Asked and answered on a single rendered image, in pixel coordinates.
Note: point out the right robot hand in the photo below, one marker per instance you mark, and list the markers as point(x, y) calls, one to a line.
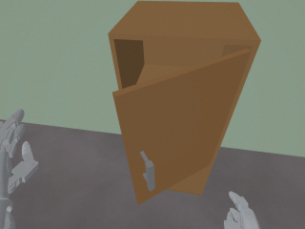
point(245, 218)

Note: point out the handle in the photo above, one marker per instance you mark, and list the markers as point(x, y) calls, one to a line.
point(149, 175)

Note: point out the left robot hand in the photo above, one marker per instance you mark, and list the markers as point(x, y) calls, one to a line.
point(9, 136)

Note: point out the left robot forearm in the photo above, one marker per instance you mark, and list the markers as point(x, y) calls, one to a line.
point(6, 219)

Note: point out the cupboard door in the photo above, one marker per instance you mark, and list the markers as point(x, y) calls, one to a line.
point(177, 120)

